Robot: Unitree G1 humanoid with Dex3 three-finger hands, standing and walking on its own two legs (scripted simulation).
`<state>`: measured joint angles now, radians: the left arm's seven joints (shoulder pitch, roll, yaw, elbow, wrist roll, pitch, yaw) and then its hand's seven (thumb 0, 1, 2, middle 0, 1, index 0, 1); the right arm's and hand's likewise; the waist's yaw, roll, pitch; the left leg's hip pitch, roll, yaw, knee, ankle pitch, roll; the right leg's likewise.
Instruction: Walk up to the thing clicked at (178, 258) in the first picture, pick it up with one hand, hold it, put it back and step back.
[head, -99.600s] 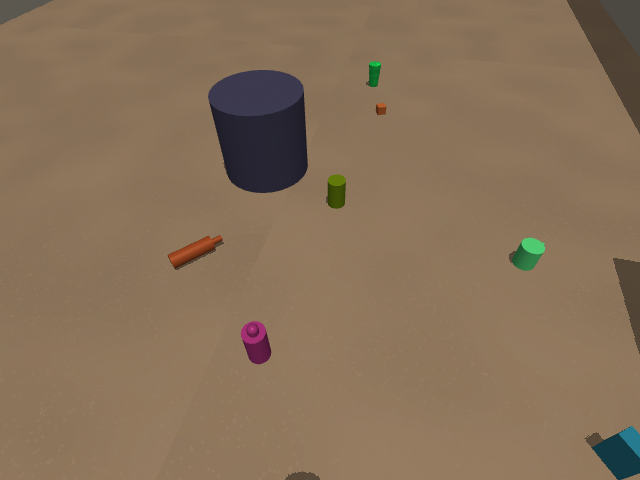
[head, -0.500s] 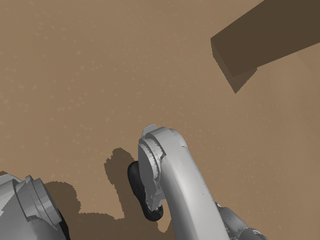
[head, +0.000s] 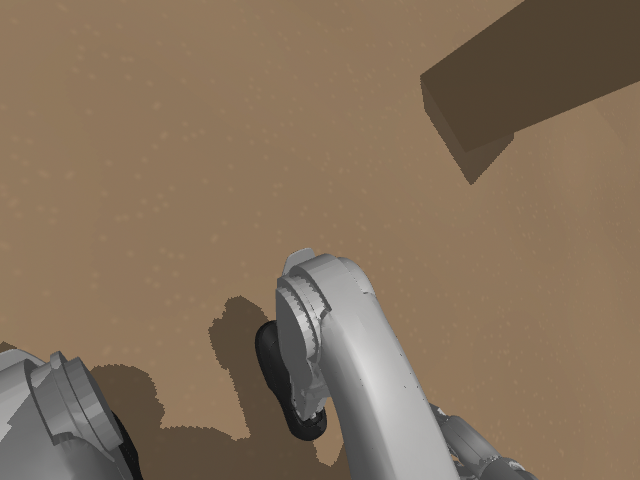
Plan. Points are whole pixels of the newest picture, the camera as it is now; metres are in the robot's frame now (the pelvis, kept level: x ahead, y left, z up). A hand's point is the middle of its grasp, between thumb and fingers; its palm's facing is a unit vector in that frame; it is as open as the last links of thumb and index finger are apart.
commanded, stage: close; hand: left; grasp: from above
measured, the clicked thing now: out of the picture +0.48 +0.37 -0.27
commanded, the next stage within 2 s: settle in 1.04 s
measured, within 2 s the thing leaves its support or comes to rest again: leaves its support in 1.46 s
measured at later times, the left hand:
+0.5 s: hand out of the picture +0.47 +0.34 -0.24, palm faces -0.47 -0.10 -0.88, open 9.6 cm
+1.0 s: hand out of the picture +0.47 +0.34 -0.23, palm faces -0.46 -0.10 -0.88, open 9.3 cm
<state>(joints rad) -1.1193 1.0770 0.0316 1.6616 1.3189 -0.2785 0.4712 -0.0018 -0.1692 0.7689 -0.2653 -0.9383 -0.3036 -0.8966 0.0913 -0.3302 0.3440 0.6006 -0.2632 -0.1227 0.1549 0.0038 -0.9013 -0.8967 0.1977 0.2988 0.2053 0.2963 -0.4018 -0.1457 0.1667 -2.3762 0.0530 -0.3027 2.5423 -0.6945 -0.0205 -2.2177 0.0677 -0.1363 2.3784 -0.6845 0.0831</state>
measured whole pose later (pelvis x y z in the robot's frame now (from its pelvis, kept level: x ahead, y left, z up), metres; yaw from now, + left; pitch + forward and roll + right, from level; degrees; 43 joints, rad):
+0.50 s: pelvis +0.00 +0.00 +0.00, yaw +0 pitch +28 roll -14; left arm -1.11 1.09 0.04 1.65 1.32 -0.29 0.48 0.00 0.13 0.61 -0.49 -0.80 -0.53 -0.74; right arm 0.08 -0.33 0.35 0.60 -0.27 -0.13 0.15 0.00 -0.90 -0.90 0.20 0.30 0.21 0.30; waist -0.40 -0.15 0.17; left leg -2.38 0.05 -0.31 2.55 -0.69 -0.02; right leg -2.22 0.07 -0.14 2.38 -0.68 0.09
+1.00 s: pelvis +0.00 +0.00 +0.00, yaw +0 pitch +28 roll -14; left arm -1.12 1.09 0.04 1.66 1.33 -0.29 0.48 0.00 0.16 0.46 -0.62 -0.65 -0.66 -0.58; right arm 0.08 -0.34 0.35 0.60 -0.27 -0.12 0.15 0.00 -0.90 -0.90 0.20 0.30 0.21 0.30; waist -0.40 -0.15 0.17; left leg -2.38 0.05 -0.31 2.55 -0.69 -0.02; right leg -2.22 0.07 -0.14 2.38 -0.68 0.09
